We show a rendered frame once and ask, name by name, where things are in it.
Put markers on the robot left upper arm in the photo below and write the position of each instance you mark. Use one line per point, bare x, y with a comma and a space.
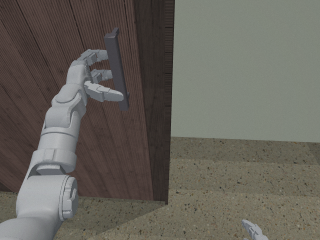
45, 202

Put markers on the right robot hand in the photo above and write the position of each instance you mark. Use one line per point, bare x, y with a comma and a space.
254, 231

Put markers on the handle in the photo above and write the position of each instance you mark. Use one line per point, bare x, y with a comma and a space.
116, 66

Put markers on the robot left forearm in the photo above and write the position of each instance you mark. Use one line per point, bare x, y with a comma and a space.
56, 150

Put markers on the left robot hand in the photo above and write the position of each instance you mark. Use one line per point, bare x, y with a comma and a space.
79, 73

